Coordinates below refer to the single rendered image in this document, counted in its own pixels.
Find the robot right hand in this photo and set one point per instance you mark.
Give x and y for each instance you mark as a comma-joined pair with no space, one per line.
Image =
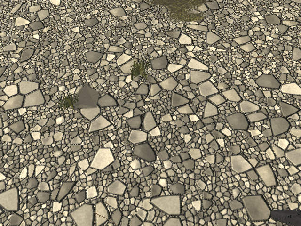
291,217

